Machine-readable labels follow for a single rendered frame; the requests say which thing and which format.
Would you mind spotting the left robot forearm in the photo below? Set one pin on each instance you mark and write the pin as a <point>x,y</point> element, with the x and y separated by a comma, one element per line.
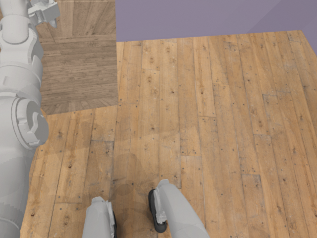
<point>21,69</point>

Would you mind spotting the left robot hand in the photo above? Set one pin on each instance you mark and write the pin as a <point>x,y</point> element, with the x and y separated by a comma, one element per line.
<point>38,11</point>

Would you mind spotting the cabinet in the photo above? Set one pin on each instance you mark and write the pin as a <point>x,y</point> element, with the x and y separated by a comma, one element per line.
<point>80,57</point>

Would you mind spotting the left robot upper arm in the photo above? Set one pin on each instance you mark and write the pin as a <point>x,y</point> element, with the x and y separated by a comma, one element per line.
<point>22,129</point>

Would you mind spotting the left robot thigh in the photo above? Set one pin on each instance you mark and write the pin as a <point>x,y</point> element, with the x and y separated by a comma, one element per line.
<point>99,220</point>

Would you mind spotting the robot right shin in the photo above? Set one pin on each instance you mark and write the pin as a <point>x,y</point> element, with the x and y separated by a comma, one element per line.
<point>161,217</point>

